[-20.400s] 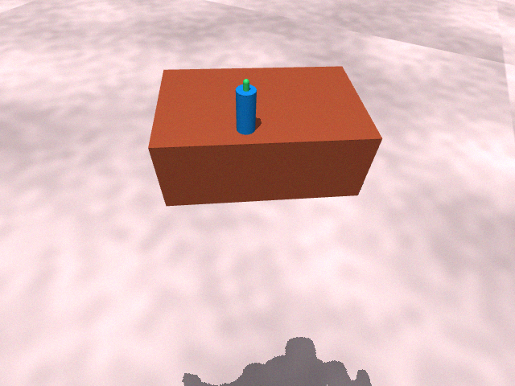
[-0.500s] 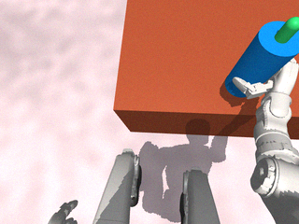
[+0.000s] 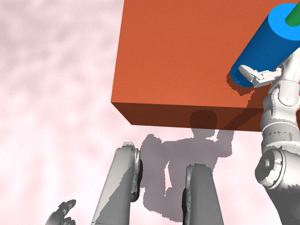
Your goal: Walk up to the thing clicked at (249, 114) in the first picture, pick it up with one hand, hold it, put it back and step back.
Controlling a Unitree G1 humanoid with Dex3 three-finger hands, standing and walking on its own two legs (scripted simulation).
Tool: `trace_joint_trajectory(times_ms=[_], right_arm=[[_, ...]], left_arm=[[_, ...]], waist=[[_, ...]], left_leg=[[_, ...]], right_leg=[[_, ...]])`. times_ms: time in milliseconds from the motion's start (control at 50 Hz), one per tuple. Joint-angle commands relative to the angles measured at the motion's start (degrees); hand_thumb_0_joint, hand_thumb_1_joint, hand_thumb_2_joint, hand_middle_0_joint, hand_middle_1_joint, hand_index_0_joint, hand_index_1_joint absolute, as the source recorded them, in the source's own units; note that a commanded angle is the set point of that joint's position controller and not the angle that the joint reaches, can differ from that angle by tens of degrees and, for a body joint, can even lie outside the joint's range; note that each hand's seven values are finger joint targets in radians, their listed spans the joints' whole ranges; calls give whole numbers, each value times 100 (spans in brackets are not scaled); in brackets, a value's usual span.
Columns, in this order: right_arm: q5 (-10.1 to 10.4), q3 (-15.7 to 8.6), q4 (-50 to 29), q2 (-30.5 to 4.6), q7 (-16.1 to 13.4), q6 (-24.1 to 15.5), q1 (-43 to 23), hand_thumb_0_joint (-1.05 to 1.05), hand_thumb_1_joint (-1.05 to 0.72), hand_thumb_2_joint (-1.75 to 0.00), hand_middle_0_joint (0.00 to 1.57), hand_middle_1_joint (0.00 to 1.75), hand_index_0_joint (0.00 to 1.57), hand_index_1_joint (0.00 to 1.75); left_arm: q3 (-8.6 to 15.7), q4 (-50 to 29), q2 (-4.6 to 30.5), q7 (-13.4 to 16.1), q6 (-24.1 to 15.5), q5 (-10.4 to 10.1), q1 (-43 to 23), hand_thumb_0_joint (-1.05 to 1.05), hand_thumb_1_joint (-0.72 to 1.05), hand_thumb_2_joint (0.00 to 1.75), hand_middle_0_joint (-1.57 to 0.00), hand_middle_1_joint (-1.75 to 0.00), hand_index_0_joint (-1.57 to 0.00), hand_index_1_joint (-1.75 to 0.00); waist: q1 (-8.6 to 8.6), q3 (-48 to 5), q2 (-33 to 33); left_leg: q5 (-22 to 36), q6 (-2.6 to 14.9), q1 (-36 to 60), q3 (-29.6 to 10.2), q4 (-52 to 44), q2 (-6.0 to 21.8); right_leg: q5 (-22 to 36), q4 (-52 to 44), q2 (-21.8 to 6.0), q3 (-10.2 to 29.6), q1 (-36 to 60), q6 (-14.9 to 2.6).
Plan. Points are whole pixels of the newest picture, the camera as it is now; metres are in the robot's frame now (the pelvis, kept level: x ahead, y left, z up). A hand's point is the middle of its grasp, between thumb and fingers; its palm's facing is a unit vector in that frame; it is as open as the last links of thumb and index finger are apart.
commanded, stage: lower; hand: right
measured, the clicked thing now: (269, 47) +0.53 -0.19 +0.03
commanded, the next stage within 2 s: loosen in 0.72 s
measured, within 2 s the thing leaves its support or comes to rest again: rests again in 0.62 s
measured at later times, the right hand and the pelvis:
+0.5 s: hand (253, 66) +0.54 -0.20 -0.06, palm faces +0.23 +0.97 -0.05, open 11.4 cm; pelvis -0.02 +0.00 -0.06, yaw -1 degrees
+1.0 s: hand (252, 67) +0.55 -0.20 -0.08, palm faces +0.23 +0.97 -0.05, open 11.3 cm; pelvis -0.03 +0.00 -0.08, yaw -1 degrees
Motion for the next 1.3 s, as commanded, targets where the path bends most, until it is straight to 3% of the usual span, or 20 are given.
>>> trace_joint_trajectory(times_ms=[0,20,60,80,140,160,240,280,320,380,400,460,520,620,680,800,1000,1140,1200,1280], right_arm=[[157,9,-1264,-1273,20,-627,-2805,0,1,-127,121,140,127,140],[123,96,-1082,-1222,55,-626,-2780,0,0,-127,121,140,127,140],[45,-239,-1332,-1887,25,-719,-3012,0,-1,-127,121,140,127,140],[46,14,-747,-1370,77,-673,-2572,0,0,-127,122,140,128,141],[43,-504,-1340,-2155,-7,-834,-3097,0,-1,-128,123,141,128,141],[43,-259,-1262,-1834,9,-825,-3086,0,-2,-128,123,141,128,141],[-2,-448,-1631,-2252,-78,-864,-3552,0,-4,-124,121,137,126,137],[-52,-185,-1407,-1915,-44,-822,-3505,0,-4,-123,119,136,124,136],[-113,-274,-1661,-2201,-51,-832,-3731,0,0,-121,116,133,121,133],[-48,-126,-1411,-1893,12,-709,-3665,0,2,-122,116,134,122,134],[-38,-287,-1591,-2151,3,-711,-3764,0,3,-122,116,134,122,135],[-5,-169,-1283,-1926,22,-592,-3675,0,0,-124,117,136,123,136],[-51,-275,-1446,-2173,-4,-583,-3744,0,-4,-125,120,137,125,137],[-121,-248,-1182,-2082,-17,-542,-3593,0,-1,-125,120,138,125,138],[-89,-355,-1372,-2225,-34,-570,-3786,0,-4,-126,122,139,127,139],[-129,-149,-1242,-2006,-18,-497,-3843,0,-6,-124,119,136,124,136],[-102,-114,-1190,-2069,11,-295,-3927,0,27,-50,100,77,102,77],[-145,-99,-1028,-2029,4,-241,-3753,0,44,-21,63,42,63,42],[-119,-2,-671,-1786,35,-147,-3547,0,52,-11,53,31,53,31],[-126,-73,-652,-1918,33,-117,-3603,0,53,-8,37,22,37,22]], left_arm=[[399,-128,1126,62,-84,8,1148,0,86,91,-20,-29,-18,-31],[390,-115,1146,54,-98,26,1107,0,86,90,-20,-29,-19,-31],[379,-156,1169,45,-67,40,1107,0,86,90,-20,-29,-19,-31],[366,-166,1167,26,-72,35,1107,0,87,90,-20,-29,-19,-30],[344,-226,1219,8,-44,59,1162,0,86,90,-20,-29,-18,-30],[320,-258,1185,-6,-35,56,1180,0,86,90,-20,-29,-18,-30],[326,-256,1230,-4,-8,51,1231,0,86,90,-20,-29,-19,-31],[311,-198,1268,-19,18,85,1225,0,85,91,-20,-30,-18,-31],[331,-187,1302,-10,59,79,1299,0,85,91,-20,-30,-19,-32],[345,-177,1342,3,51,69,1316,0,86,91,-20,-30,-19,-31],[322,-171,1323,4,65,57,1344,0,86,91,-20,-30,-19,-31],[323,-156,1349,2,80,47,1342,0,86,91,-20,-29,-19,-31],[267,-190,1297,-16,111,24,1322,0,86,90,-20,-29,-19,-30],[273,-182,1363,-33,148,32,1316,0,87,89,-20,-30,-19,-31],[261,-244,1378,-44,173,23,1361,0,87,89,-20,-29,-19,-30],[276,-202,1417,-41,194,25,1400,0,87,89,-20,-29,-19,-30],[236,-282,1397,-20,224,-24,1407,0,90,87,-19,-30,-21,-28],[211,-279,1403,-34,235,-23,1429,0,88,89,-19,-29,-19,-30],[237,-234,1430,-34,266,-26,1436,0,88,89,-20,-30,-20,-30],[214,-372,1422,-57,292,-52,1362,0,88,89,-20,-30,-20,-30]], waist=[[179,-3930,-804],[178,-3840,-837],[35,-4042,-946],[167,-3811,-728],[-25,-4338,-955],[91,-4346,-1005],[109,-4595,-1126],[192,-4512,-1323],[208,-4677,-1404],[327,-4636,-1182],[282,-4731,-1175],[282,-4532,-1139],[204,-4434,-1197],[256,-4123,-1227],[270,-4368,-1214],[380,-4205,-1306],[379,-4327,-1135],[375,-4220,-1132],[445,-3784,-975],[388,-3705,-854]], left_leg=[[1276,457,3232,112,-449,-97],[1187,458,3052,114,-373,-95],[1057,448,3073,60,-281,-83],[1075,441,2965,107,-213,-80],[1035,430,3180,21,-116,-54],[1170,428,3218,21,-48,-40],[925,402,2983,51,61,-42],[920,423,2685,96,196,-26],[984,426,2663,102,245,-15],[969,399,2749,76,276,8],[1030,400,2815,69,298,11],[960,396,2644,68,340,18],[781,401,2514,83,407,19],[652,401,2012,155,601,27],[681,391,2103,162,644,38],[586,391,1725,185,722,57],[466,340,2086,136,641,66],[580,373,1839,188,765,66],[484,374,1705,190,763,65],[215,330,1750,170,680,64]], right_leg=[[2037,-1263,-12,-170,1214,-129],[1950,-1198,-8,-171,1037,-132],[1797,-1073,24,-214,871,-159],[1805,-1013,25,-196,746,-155],[1702,-908,76,-282,690,-176],[1789,-860,86,-293,662,-163],[1573,-819,92,-273,686,-177],[1697,-787,86,-221,850,-130],[1785,-714,80,-221,920,-124],[1609,-531,83,-265,640,-163],[1655,-496,88,-282,577,-168],[1616,-411,103,-289,394,-175],[1454,-432,109,-301,270,-179],[1435,-352,108,-251,197,-156],[1441,-307,121,-237,260,-167],[1353,-252,125,-214,251,-160],[1104,-180,166,-336,-89,-226],[1330,-119,142,-283,65,-187],[1190,-120,147,-269,-259,-200],[869,-127,168,-297,-493,-258]])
